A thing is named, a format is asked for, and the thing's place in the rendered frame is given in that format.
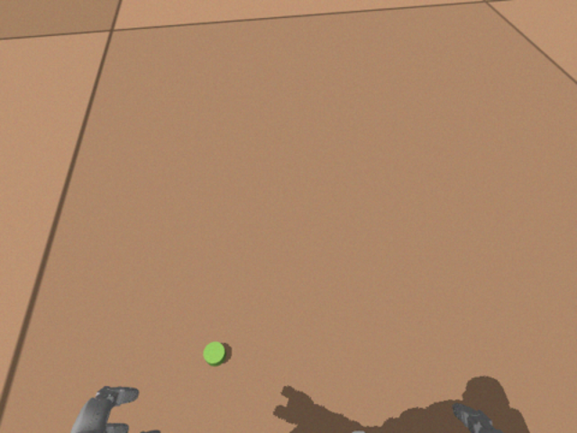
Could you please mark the right robot hand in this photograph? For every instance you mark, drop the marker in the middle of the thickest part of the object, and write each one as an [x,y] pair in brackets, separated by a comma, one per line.
[475,421]

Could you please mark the left robot hand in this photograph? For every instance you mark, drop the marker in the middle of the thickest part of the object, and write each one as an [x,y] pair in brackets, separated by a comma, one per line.
[95,413]

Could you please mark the tin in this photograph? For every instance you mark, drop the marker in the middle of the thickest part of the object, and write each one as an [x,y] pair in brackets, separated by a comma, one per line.
[214,354]

